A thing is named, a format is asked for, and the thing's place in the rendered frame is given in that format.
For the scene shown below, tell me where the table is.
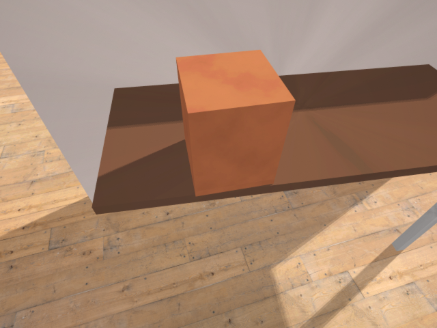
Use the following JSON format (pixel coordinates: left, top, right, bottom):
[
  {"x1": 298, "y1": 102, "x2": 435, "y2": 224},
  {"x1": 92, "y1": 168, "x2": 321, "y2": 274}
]
[{"x1": 92, "y1": 64, "x2": 437, "y2": 251}]

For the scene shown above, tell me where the carton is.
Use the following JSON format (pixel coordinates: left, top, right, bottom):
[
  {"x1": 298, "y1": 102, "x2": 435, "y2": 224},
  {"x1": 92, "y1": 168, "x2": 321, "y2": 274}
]
[{"x1": 176, "y1": 50, "x2": 296, "y2": 197}]

